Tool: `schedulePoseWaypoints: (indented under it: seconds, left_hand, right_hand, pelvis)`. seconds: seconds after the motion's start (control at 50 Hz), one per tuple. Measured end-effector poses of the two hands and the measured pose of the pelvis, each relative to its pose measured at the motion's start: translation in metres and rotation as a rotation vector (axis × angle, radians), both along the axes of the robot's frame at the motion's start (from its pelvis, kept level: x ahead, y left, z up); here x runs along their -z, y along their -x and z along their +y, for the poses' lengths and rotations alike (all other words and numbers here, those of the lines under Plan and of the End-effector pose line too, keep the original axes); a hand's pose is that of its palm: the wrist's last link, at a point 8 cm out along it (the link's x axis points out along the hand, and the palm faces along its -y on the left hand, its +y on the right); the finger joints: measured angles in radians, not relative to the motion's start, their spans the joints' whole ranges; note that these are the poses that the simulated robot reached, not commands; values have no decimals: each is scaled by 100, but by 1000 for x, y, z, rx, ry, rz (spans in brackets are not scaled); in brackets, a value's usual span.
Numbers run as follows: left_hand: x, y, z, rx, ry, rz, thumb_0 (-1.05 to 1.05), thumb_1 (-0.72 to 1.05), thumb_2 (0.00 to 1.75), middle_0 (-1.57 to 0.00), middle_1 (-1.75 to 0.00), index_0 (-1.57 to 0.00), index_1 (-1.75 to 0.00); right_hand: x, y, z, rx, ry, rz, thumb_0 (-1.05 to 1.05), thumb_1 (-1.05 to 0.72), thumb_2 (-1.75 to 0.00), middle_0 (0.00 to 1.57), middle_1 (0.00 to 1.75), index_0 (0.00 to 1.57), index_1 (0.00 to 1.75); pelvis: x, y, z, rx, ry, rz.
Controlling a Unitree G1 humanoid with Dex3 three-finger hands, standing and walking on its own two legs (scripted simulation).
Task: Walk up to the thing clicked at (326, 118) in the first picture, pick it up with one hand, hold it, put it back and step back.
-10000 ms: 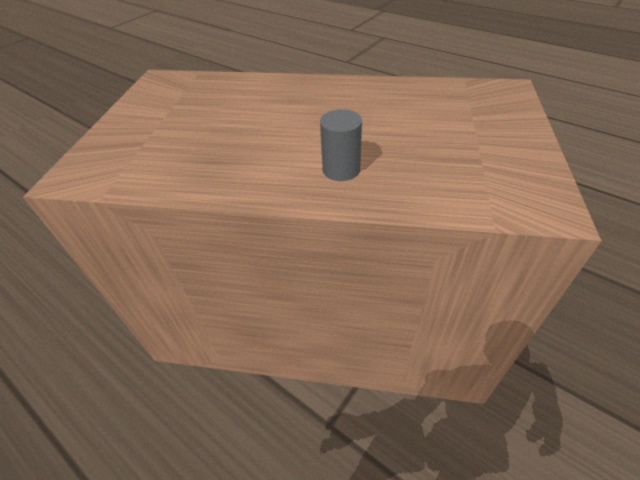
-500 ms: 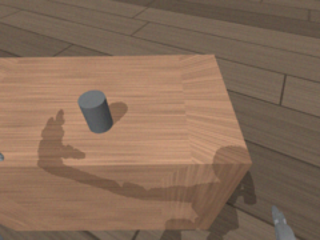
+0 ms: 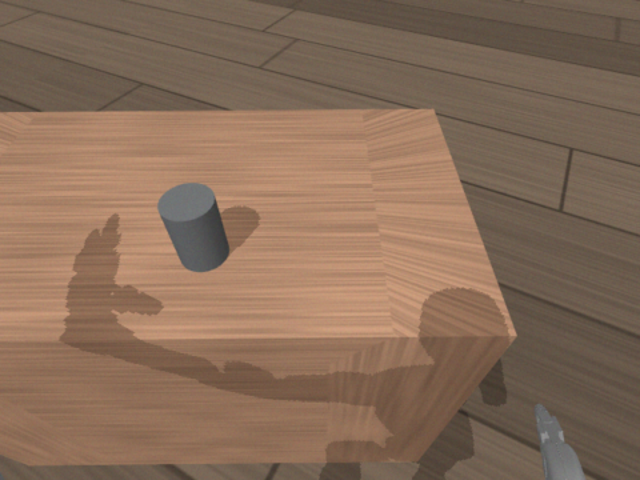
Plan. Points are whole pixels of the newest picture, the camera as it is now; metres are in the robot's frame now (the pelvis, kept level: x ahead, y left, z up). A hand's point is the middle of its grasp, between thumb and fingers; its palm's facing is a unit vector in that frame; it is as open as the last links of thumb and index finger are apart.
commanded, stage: go down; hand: left
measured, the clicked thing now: (196, 228) +0.48 +0.21 +0.04
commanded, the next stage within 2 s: approach in 1.12 s
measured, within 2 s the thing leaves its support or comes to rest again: neither
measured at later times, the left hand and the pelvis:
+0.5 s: hand out of the picture +0.36 +0.40 +0.16, palm faces +0.22 -0.97 +0.02, open 17.7 cm; pelvis +0.00 +0.00 -0.01, yaw +0 degrees
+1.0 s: hand out of the picture +0.35 +0.40 +0.16, palm faces +0.23 -0.97 +0.01, open 17.6 cm; pelvis +0.00 +0.00 -0.01, yaw +0 degrees
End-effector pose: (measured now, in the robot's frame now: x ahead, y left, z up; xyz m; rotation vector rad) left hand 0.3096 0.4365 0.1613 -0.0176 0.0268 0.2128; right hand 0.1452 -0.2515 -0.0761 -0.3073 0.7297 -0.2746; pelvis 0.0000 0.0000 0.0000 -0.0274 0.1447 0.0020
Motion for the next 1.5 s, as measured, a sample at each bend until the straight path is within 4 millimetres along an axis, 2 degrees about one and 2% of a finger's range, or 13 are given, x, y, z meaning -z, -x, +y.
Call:
schedulePoseWaypoints:
  seconds: [0.36, 0.6, 0.8, 1.0, 1.28, 1.4, 1.5]
  left_hand:
    - [-4, -12, 7, -9, 2, 1, -2, -59, 5, -4, -4, -5, -4]
    - [-2, -21, 11, -16, 3, 11, -2, -59, 5, -4, -4, -5, -4]
    - [-5, -19, 7, -2, -2, 5, -2, -57, 5, -4, -4, -5, -4]
    - [-2, -8, 14, -24, -4, 1, -2, -57, 5, -4, -4, -5, -4]
    - [3, -13, 17, -21, 6, 3, -2, -57, 4, -5, -5, -5, -5]
    - [19, -19, 14, -7, 9, 35, -2, -57, 4, -5, -4, -5, -5]
    - [48, -34, -6, 36, 13, 70, -2, -59, 4, -4, -4, -4, -5]
  right_hand:
    - [1, 9, -7, 4, 20, 14, -1, 52, -5, 5, 6, 5, 5]
    - [-2, 0, -7, -6, 28, -16, -1, 53, -5, 5, 6, 5, 5]
    - [-1, 0, -4, -3, 10, -25, -1, 53, -5, 5, 6, 5, 5]
    - [-4, 1, -6, -19, 26, -30, -1, 52, -5, 5, 5, 5, 5]
    - [-2, 8, -8, -11, 41, -16, -1, 52, -5, 6, 6, 5, 5]
    - [6, 8, 1, -27, 28, 6, -1, 53, -5, 5, 6, 5, 5]
    - [8, 1, 11, -60, 14, -12, -1, 54, -5, 5, 6, 5, 5]
  pelvis:
    - [4, 3, -3, 0, 4, 29]
    - [7, 0, -2, 1, 8, 54]
    - [7, -5, -1, 3, 8, 49]
    - [8, -1, -1, -1, 7, 43]
    - [11, 4, 0, -3, 10, 53]
    - [14, 5, 2, -3, 13, 71]
    - [18, 7, 4, -4, 16, 90]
